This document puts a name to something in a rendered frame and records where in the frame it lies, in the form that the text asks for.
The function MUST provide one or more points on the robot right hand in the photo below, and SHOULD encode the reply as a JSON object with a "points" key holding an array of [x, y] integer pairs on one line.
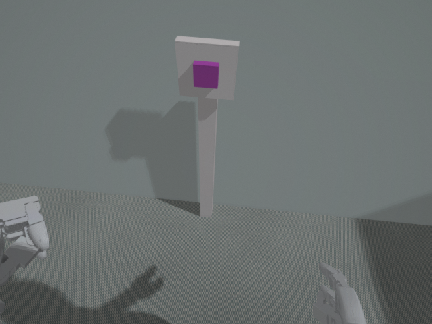
{"points": [[345, 307]]}

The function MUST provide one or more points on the panel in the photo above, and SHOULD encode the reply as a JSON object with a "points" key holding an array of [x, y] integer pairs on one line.
{"points": [[225, 52]]}

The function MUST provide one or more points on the button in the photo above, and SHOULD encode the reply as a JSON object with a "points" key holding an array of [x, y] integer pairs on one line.
{"points": [[206, 74]]}

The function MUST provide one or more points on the robot left hand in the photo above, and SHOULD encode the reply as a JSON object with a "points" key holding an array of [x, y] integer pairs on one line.
{"points": [[20, 220]]}

